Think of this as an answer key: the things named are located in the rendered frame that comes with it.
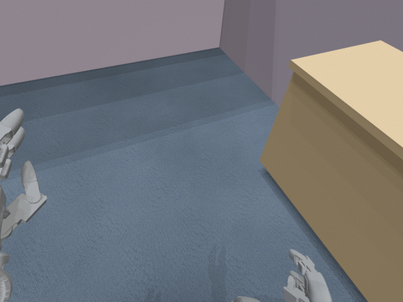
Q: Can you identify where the robot right hand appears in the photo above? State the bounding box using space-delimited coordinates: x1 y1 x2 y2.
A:
283 249 332 302

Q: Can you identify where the counter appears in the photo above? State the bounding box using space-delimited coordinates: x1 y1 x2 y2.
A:
260 40 403 302

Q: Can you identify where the robot left hand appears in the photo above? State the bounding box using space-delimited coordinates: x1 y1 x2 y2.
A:
0 108 47 250

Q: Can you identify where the left robot forearm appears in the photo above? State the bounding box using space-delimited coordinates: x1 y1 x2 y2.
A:
0 252 13 302

